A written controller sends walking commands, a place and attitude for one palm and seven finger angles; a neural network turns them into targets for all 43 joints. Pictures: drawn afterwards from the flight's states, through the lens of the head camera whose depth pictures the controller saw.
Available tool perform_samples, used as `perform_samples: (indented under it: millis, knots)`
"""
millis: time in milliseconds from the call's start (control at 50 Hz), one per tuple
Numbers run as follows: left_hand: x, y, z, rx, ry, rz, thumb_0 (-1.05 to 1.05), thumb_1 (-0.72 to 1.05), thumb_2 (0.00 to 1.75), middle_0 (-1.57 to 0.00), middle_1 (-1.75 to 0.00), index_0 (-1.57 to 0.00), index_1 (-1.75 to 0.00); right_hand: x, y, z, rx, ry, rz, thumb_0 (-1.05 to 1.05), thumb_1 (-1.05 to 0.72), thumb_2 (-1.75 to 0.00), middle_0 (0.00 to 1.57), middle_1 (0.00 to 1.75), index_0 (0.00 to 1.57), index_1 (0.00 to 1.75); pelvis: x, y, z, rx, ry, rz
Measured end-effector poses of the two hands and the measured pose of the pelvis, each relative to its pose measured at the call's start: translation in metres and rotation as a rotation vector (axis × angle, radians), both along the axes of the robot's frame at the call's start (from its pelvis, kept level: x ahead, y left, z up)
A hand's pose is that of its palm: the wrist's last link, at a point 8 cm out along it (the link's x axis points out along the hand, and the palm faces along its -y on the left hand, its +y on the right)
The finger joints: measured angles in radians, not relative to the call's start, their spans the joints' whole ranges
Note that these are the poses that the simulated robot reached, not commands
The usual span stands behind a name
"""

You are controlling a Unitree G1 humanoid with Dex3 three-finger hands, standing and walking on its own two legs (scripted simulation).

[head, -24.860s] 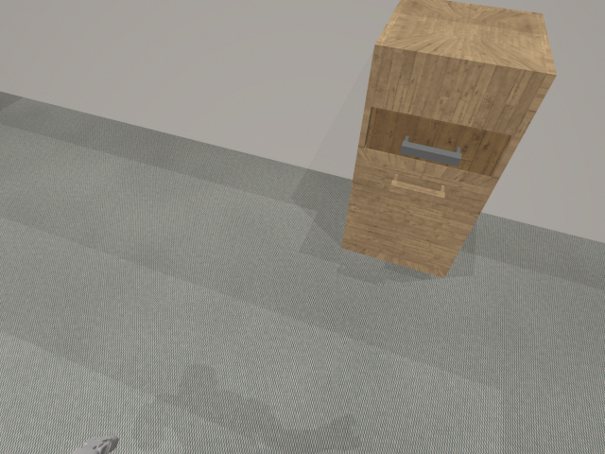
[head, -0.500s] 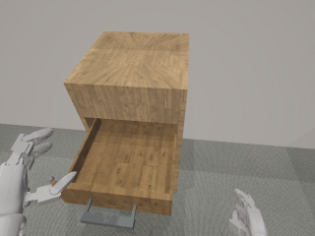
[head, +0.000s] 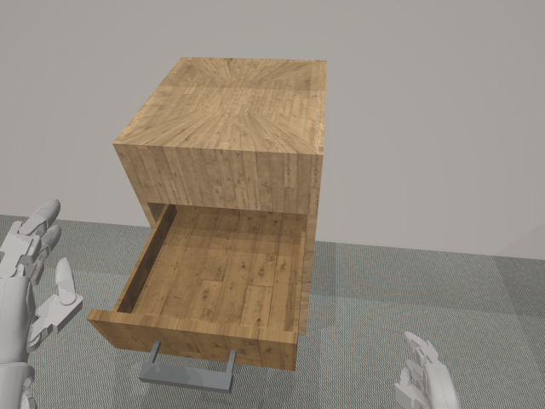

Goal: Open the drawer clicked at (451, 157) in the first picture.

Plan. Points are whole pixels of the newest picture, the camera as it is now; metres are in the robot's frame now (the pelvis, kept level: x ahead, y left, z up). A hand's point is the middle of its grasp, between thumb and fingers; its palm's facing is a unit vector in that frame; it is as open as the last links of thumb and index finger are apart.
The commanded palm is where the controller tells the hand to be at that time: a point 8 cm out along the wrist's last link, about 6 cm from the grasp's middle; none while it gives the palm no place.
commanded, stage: step back with the hand held close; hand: left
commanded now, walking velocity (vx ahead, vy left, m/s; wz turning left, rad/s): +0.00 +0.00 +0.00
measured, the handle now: (190, 364) +0.23 +0.20 -0.17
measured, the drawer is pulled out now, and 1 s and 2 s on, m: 0.30 0.30 0.30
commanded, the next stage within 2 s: stop stepping back and stand still in 1.40 s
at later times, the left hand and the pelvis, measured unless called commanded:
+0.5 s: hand (54, 328) +0.15 +0.25 +0.15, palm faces +0.31 -0.78 -0.54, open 7.4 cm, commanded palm +0.08 +0.29 +0.17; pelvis -0.04 +0.01 +0.00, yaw +0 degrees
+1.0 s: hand (16, 385) +0.09 +0.25 +0.16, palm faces +0.37 -0.79 -0.49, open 7.4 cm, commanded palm +0.02 +0.29 +0.17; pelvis -0.10 +0.01 -0.02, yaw +2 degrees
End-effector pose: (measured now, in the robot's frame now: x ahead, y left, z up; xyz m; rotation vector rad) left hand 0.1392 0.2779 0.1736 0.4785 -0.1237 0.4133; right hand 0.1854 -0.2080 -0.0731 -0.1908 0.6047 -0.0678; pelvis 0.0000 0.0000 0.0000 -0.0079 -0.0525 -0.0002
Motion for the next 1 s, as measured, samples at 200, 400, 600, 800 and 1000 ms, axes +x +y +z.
perform_samples:
  millis: [200,400,600,800,1000]
  knots:
    - [0.005,0.002,0.009,0.076,-0.013,-0.05,0.02,0.89,0.9,-0.21,-0.3,-0.2,-0.31,-0.015,-0.011,-0.004,-0.019,0.076,-0.034,0.01,-0.91,-0.9,0.2,0.3,0.21,0.3,-0.014,0.002,0.0,-0.002,0.059,-0.001]
    - [-0.011,0.003,0.002,0.128,0.073,-0.133,0.02,0.89,0.9,-0.22,-0.3,-0.21,-0.31,-0.039,-0.02,-0.006,-0.042,0.124,-0.114,0.01,-0.91,-0.9,0.2,0.29,0.2,0.3,-0.032,0.01,-0.003,0.009,0.087,-0.003]
    - [-0.045,0.008,0.003,0.106,-0.007,-0.084,0.02,0.89,0.9,-0.21,-0.3,-0.21,-0.31,-0.058,-0.007,-0.005,-0.035,0.095,-0.077,0.01,-0.91,-0.9,0.2,0.3,0.21,0.3,-0.059,0.009,-0.007,0.006,0.086,0.008]
    - [-0.064,0.018,-0.002,0.087,-0.057,-0.09,0.02,0.89,0.9,-0.21,-0.3,-0.21,-0.31,-0.09,-0.004,-0.004,-0.074,0.104,-0.086,0.01,-0.91,-0.9,0.2,0.3,0.21,0.3,-0.081,0.018,-0.011,-0.005,0.085,0.011]
    - [-0.084,0.009,0.005,0.134,-0.093,-0.107,0.02,0.89,0.9,-0.21,-0.3,-0.21,-0.31,-0.102,-0.001,-0.012,-0.042,0.09,-0.041,0.01,-0.91,-0.9,0.2,0.3,0.21,0.3,-0.099,0.006,-0.015,-0.01,0.086,0.026]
